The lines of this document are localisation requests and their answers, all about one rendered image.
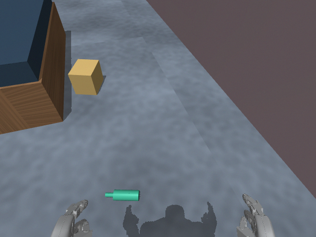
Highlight left robot hand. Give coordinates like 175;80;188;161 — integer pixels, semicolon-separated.
50;199;92;237

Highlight right robot hand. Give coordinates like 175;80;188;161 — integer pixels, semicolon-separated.
237;194;276;237

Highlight bed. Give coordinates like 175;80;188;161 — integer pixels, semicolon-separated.
0;0;66;134

